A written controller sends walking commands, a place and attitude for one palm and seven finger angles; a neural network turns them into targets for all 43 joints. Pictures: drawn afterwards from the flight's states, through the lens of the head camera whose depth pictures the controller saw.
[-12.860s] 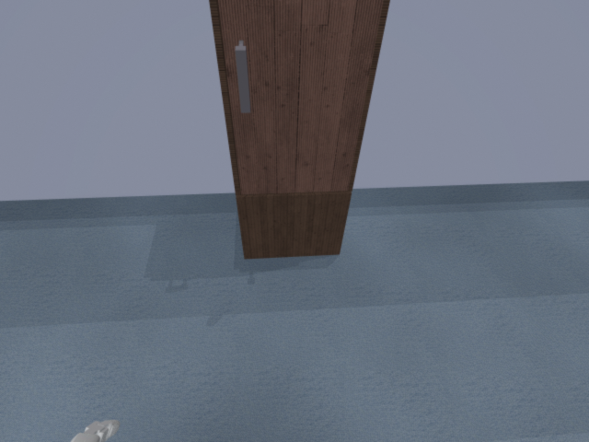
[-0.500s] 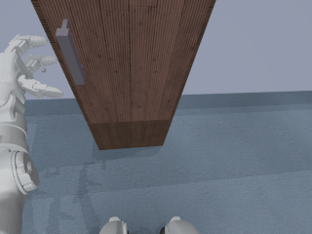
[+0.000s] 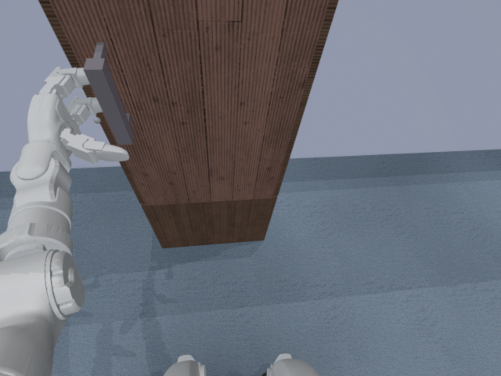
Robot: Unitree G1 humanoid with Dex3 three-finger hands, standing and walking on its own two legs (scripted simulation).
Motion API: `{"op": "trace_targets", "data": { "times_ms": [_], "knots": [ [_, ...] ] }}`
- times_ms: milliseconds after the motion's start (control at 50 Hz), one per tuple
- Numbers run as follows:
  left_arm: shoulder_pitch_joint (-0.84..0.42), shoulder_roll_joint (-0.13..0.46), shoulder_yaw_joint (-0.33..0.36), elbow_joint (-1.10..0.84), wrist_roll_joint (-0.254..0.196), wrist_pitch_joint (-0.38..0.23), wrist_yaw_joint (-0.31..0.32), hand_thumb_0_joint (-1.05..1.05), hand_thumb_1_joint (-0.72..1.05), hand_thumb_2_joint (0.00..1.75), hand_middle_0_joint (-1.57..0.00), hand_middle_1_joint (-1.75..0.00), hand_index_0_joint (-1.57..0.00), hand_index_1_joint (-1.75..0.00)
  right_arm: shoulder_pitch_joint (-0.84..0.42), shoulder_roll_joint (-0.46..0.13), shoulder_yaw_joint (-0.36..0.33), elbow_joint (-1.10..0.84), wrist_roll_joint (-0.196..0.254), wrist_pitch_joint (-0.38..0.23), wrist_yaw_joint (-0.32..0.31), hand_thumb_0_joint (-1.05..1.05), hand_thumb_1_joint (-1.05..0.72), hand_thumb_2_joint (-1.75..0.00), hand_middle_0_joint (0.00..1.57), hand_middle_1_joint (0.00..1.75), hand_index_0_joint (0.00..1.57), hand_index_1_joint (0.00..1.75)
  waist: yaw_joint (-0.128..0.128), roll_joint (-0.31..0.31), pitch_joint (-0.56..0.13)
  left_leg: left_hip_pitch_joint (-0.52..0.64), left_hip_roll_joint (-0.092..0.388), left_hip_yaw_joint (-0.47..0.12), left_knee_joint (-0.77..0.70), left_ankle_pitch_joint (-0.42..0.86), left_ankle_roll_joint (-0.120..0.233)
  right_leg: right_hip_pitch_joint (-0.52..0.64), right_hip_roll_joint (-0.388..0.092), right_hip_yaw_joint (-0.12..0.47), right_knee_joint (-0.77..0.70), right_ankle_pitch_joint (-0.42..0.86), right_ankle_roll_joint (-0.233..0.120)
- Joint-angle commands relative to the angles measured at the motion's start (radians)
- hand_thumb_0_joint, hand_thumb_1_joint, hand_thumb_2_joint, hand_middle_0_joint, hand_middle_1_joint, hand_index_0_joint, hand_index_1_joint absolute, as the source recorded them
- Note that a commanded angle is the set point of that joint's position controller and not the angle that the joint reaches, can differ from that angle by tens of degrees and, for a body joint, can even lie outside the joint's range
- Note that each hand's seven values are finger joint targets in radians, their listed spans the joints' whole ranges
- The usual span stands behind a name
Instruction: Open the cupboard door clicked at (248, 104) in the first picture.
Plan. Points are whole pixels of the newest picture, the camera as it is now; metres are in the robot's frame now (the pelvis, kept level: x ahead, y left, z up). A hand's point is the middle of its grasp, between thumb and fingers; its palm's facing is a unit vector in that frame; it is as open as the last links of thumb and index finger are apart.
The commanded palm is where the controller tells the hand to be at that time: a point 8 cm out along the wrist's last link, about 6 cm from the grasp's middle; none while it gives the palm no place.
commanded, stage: slide the fingers in behind the handle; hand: left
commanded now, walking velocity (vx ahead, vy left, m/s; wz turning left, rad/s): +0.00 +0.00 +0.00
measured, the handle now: (114, 97) +0.54 +0.19 +0.10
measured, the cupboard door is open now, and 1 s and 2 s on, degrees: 0 0 3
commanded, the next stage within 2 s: close the thumb around the handle in 0.82 s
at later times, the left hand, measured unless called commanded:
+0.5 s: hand (120, 121) +0.48 +0.17 +0.10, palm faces +0.02 -1.00 -0.01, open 14.0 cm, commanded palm +0.46 +0.23 +0.10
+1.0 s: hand (109, 121) +0.48 +0.19 +0.10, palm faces +0.04 -1.00 +0.00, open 13.9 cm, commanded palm +0.46 +0.24 +0.10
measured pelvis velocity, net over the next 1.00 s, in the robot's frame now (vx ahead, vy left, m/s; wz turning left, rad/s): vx -0.01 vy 0.00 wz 0.00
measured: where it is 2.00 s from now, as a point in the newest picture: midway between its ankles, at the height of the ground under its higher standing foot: outside the picture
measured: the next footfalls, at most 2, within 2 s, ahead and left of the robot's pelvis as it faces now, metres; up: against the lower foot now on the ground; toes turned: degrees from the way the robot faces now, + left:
none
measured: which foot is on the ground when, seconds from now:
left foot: down 0.00-1.00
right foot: down 0.00-1.00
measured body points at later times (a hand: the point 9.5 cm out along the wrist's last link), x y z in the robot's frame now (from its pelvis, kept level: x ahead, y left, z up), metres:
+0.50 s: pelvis -0.01 -0.01 +0.00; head +0.08 +0.00 +0.44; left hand +0.48 +0.23 +0.11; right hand +0.01 -0.27 -0.11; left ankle +0.01 +0.10 -0.69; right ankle -0.01 -0.12 -0.69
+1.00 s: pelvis -0.01 +0.00 +0.00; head +0.09 +0.01 +0.44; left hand +0.48 +0.24 +0.10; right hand +0.00 -0.27 -0.11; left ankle +0.01 +0.10 -0.69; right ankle -0.01 -0.12 -0.69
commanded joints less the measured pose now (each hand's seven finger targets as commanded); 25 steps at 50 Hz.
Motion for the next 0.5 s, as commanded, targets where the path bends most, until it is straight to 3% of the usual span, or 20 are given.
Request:
{"op": "trace_targets", "data": {
  "times_ms": [0, 100, 120, 160, 280, 300, 340, 400, 480],
  "knots": [
    [-0.432, 0.251, 0.008, -0.257, 0.0, -0.081, 0.025, 0.0, -0.5, 0.3, -0.3, -1.2, -0.3, -1.2, 0.128, -0.172, -0.062, -0.072, -0.002, -0.023, -0.006, 0.0, -0.9, -0.9, 0.2, 0.3, 0.2, 0.3, 0.012, 0.141, -0.424, 0.358, -0.041, -0.065, -0.069, 0.399, 0.011, 0.106, 0.034, 0.033, -0.07, 0.375, -0.003],
    [-0.444, 0.234, 0.004, -0.228, -0.008, -0.086, 0.043, 0.0, -0.5, 0.3, -0.3, -1.2, -0.3, -1.2, 0.122, -0.176, -0.064, -0.071, 0.0, -0.026, -0.007, 0.0, -0.9, -0.9, 0.2, 0.3, 0.2, 0.3, -0.006, 0.08, -0.406, 0.317, -0.045, -0.059, -0.077, 0.331, 0.017, 0.13, 0.035, 0.042, -0.082, 0.353, 0.003],
    [-0.443, 0.267, 0.037, -0.224, -0.011, -0.087, 0.046, 0.0, -0.5, 0.3, -0.3, -1.2, -0.3, -1.2, 0.129, -0.179, -0.066, -0.068, 0.0, -0.027, -0.01, 0.0, -0.9, -0.9, 0.2, 0.3, 0.2, 0.3, 0.0, 0.056, -0.415, 0.306, -0.046, -0.058, -0.073, 0.336, 0.019, 0.155, 0.034, 0.044, -0.079, 0.368, 0.002],
    [-0.442, 0.253, 0.022, -0.232, -0.005, -0.085, 0.046, 0.0, -0.5, 0.3, -0.3, -1.2, -0.3, -1.2, 0.123, -0.175, -0.065, -0.071, 0.002, -0.027, -0.01, 0.0, -0.9, -0.9, 0.2, 0.3, 0.2, 0.3, 0.005, 0.096, -0.433, 0.321, -0.047, -0.054, -0.076, 0.343, 0.016, 0.151, 0.031, 0.046, -0.078, 0.375, 0.002],
    [-0.447, 0.223, -0.006, -0.202, 0.001, -0.086, 0.054, 0.0, -0.5, 0.3, -0.3, -1.2, -0.3, -1.2, 0.122, -0.174, -0.064, -0.065, 0.001, -0.032, -0.009, 0.0, -0.9, -0.9, 0.2, 0.3, 0.2, 0.3, -0.008, 0.057, -0.391, 0.288, -0.048, -0.054, -0.081, 0.296, 0.019, 0.142, 0.031, 0.049, -0.089, 0.344, 0.005],
    [-0.467, 0.208, -0.019, -0.208, -0.002, -0.086, 0.054, 0.0, -0.5, 0.3, -0.3, -1.2, -0.3, -1.2, 0.118, -0.172, -0.063, -0.065, 0.002, -0.035, -0.008, 0.0, -0.9, -0.9, 0.2, 0.3, 0.2, 0.3, -0.012, 0.077, -0.382, 0.287, -0.05, -0.053, -0.084, 0.284, 0.019, 0.136, 0.03, 0.051, -0.092, 0.333, 0.004],
    [-0.459, 0.201, -0.011, -0.227, -0.005, -0.096, 0.059, 0.0, -0.5, 0.3, -0.3, -1.2, -0.3, -1.2, 0.123, -0.172, -0.069, -0.063, 0.0, -0.037, -0.007, 0.0, -0.9, -0.9, 0.2, 0.3, 0.2, 0.3, -0.002, 0.091, -0.426, 0.329, -0.048, -0.057, -0.08, 0.324, 0.016, 0.133, 0.031, 0.047, -0.084, 0.353, 0.001],
    [-0.476, 0.134, -0.062, -0.227, -0.005, -0.097, 0.069, 0.0, -0.5, 0.3, -0.3, -1.2, -0.3, -1.2, 0.119, -0.166, -0.069, -0.057, 0.0, -0.041, -0.003, 0.0, -0.9, -0.9, 0.2, 0.3, 0.2, 0.3, -0.018, 0.085, -0.394, 0.338, -0.045, -0.06, -0.08, 0.308, 0.013, 0.092, 0.032, 0.039, -0.087, 0.324, 0.002],
    [-0.489, 0.19, -0.018, -0.206, 0.009, -0.097, 0.098, 0.0, -0.5, 0.3, -0.3, -1.2, -0.3, -1.2, 0.125, -0.173, -0.069, -0.05, -0.003, -0.041, -0.003, 0.0, -0.9, -0.9, 0.2, 0.3, 0.2, 0.3, -0.009, 0.071, -0.394, 0.314, -0.047, -0.064, -0.083, 0.291, 0.015, 0.102, 0.029, 0.043, -0.084, 0.31, 0.002]
  ]
}}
